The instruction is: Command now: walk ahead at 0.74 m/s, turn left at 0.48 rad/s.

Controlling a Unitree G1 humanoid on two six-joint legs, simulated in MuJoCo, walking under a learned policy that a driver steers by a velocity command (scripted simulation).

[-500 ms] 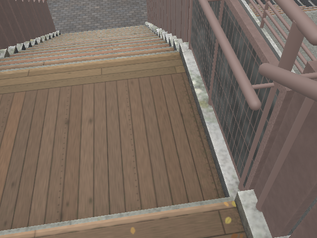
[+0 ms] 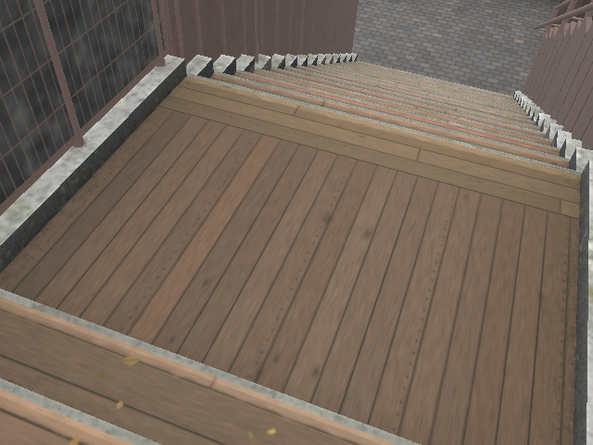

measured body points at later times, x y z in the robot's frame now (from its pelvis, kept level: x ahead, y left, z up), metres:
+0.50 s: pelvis +0.25 +0.03 -0.14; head +0.27 +0.02 +0.31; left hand +0.41 +0.28 -0.26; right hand +0.15 -0.22 -0.29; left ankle +0.06 +0.12 -0.59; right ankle +0.28 +0.01 -0.87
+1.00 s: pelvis +0.63 -0.02 -0.33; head +0.62 -0.01 +0.12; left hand +0.89 +0.12 -0.45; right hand +0.45 -0.21 -0.48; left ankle +0.66 +0.10 -1.03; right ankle +0.51 -0.09 -0.83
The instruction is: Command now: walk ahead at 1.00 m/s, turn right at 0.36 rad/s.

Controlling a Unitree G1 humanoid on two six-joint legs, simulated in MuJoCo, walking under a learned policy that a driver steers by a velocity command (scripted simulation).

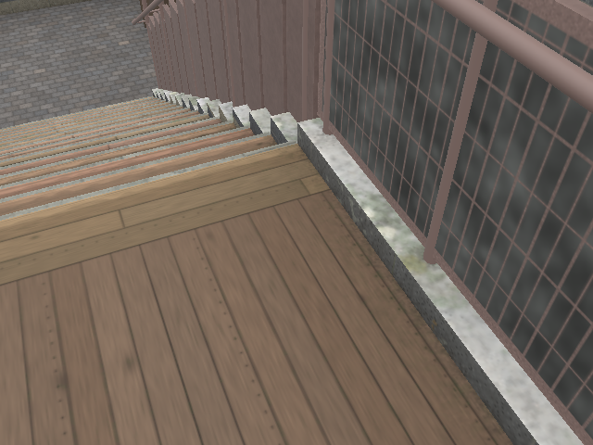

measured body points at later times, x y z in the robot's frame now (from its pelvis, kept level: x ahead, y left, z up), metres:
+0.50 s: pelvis +0.46 +0.00 -0.14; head +0.50 +0.01 +0.31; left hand +0.39 +0.26 -0.28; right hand +0.59 -0.25 -0.27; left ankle +0.44 +0.11 -0.76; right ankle +0.38 -0.12 -0.86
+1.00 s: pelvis +0.83 +0.11 -0.12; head +0.87 +0.14 +0.33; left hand +0.88 +0.42 -0.23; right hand +1.04 -0.07 -0.24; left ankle +0.75 +0.14 -0.86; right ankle +1.07 +0.07 -0.82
